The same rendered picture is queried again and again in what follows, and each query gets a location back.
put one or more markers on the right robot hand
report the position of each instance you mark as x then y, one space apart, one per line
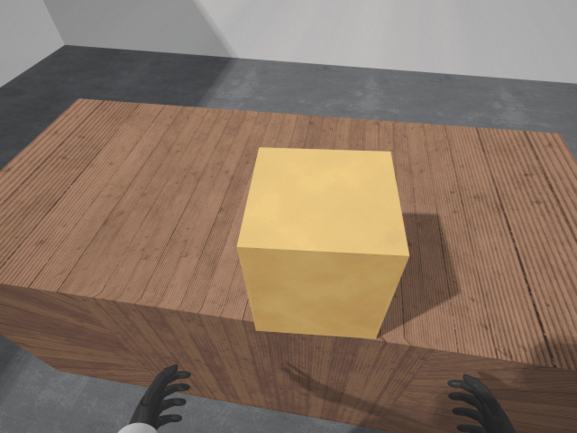
489 413

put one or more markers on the carton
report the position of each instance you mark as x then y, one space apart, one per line
322 244

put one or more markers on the pedestal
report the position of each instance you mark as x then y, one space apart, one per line
119 226

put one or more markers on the left robot hand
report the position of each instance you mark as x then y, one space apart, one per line
152 404

